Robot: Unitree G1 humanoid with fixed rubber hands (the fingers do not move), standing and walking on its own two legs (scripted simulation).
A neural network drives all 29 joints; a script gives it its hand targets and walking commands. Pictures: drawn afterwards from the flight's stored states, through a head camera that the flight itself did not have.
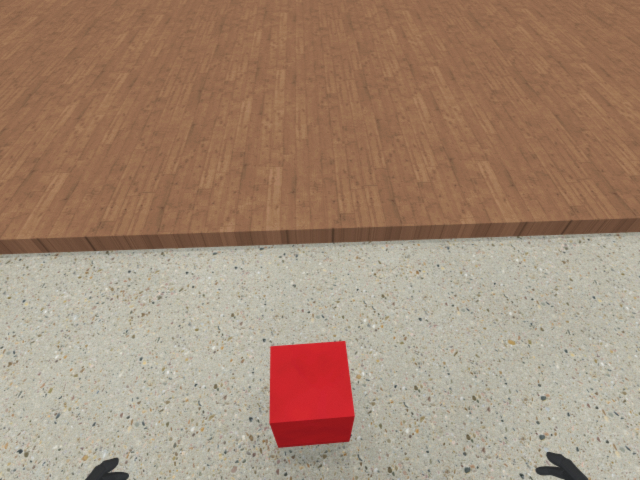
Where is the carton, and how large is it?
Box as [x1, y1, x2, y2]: [270, 341, 354, 447]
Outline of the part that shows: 344,341 270,346 270,425 278,447 339,442 349,440 354,414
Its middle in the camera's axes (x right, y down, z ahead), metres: -0.03 +0.46 +1.10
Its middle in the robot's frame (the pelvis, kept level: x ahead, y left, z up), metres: +0.43 +0.04 -0.66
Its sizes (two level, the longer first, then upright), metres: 0.210 0.200 0.250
